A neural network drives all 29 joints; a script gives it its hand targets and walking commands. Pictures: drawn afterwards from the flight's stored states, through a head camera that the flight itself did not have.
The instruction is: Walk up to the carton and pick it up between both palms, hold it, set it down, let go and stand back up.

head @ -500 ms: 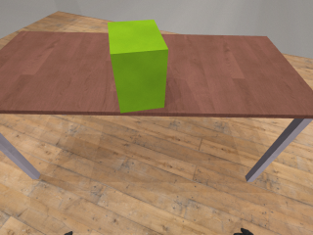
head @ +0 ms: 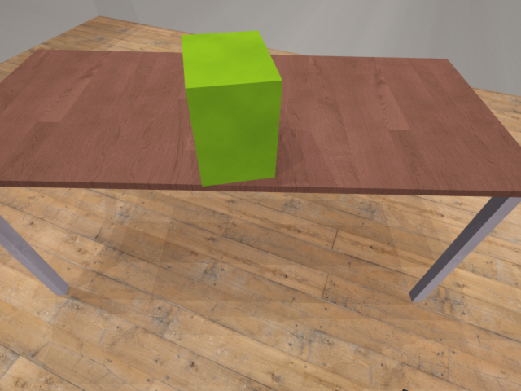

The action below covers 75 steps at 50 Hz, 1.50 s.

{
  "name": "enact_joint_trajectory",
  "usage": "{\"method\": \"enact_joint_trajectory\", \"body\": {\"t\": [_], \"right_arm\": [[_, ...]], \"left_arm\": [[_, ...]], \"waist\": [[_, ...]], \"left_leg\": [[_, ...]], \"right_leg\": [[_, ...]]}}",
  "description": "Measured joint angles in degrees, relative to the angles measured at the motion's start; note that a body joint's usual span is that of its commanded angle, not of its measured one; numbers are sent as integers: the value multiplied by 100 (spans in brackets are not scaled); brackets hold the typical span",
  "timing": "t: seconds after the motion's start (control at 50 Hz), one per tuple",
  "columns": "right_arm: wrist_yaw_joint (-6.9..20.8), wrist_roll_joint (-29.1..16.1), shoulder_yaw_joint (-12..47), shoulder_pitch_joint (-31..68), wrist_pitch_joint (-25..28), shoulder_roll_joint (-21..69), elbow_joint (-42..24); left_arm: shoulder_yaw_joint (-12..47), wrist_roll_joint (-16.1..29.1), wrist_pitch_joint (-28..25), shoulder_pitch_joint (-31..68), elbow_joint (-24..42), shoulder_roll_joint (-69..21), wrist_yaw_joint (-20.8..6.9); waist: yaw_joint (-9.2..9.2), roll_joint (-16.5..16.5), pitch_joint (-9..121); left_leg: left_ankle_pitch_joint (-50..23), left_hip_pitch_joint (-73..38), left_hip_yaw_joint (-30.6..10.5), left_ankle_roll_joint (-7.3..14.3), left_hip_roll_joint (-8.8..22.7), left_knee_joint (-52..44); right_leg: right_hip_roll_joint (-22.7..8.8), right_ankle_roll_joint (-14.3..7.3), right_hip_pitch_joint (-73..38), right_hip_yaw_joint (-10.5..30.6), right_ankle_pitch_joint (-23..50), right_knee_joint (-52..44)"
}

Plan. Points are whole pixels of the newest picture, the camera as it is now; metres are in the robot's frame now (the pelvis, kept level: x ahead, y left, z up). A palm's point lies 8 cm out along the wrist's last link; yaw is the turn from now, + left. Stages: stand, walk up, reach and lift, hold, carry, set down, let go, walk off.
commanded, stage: stand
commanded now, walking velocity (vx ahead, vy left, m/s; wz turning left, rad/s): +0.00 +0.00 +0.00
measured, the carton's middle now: (230, 109) +0.69 +0.06 +0.06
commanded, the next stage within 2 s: walk up in 0.96 s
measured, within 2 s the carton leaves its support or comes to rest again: neither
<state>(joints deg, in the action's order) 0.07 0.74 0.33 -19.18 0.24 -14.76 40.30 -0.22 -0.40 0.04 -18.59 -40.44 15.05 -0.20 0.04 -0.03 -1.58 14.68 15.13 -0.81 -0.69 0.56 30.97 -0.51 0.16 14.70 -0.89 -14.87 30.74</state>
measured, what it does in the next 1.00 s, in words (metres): stands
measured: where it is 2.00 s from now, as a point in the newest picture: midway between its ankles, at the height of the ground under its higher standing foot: outside the picture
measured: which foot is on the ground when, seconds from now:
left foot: down 0.00-1.00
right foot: down 0.00-1.00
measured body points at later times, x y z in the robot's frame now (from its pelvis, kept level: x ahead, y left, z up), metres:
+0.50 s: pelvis +0.01 +0.00 +0.00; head +0.01 +0.00 +0.45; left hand +0.09 +0.26 -0.12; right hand +0.10 -0.26 -0.12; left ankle +0.02 +0.13 -0.73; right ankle +0.02 -0.12 -0.73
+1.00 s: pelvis +0.00 +0.00 +0.00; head +0.01 +0.00 +0.45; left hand +0.07 +0.26 -0.12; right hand +0.08 -0.26 -0.12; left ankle +0.02 +0.13 -0.73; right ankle +0.02 -0.12 -0.73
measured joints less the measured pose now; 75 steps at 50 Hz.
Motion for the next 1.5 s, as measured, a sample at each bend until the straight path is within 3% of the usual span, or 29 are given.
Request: {"method": "enact_joint_trajectory", "body": {"t": [1.16,1.24,1.3,1.38,1.44,1.5], "right_arm": [[-51,-19,1,-51,-4,-3,330],[93,189,-207,-233,-74,-32,217],[198,255,-316,-344,-107,-116,110],[317,209,-441,-381,-34,-176,-39],[310,210,-518,-442,74,-180,-183],[157,273,-501,-483,192,-151,-234]], "left_arm": [[4,21,7,-69,-368,13,53],[-109,-243,-108,-281,-317,-39,23],[-180,-342,-196,-480,-419,-14,86],[-306,-308,-207,-739,-634,138,82],[-372,-266,-127,-856,-756,263,37],[-373,-256,17,-913,-752,302,12]], "waist": [[13,1,35],[31,52,103],[152,86,59],[278,61,-41],[278,21,-50],[159,-144,-65]], "left_leg": [[-58,-163,-126,-16,-25,-183],[1095,191,-8,134,-50,795],[996,707,173,85,36,1647],[667,911,145,58,264,1318],[288,570,176,74,328,608],[248,408,390,82,152,783]], "right_leg": [[-31,5,-228,-99,29,-217],[-73,-142,-261,-118,-464,-122],[-184,-215,-419,-117,-286,-401],[-347,-152,-620,-48,-34,-657],[-474,-103,-534,20,-422,-117],[-488,-218,87,393,-1547,1675]]}}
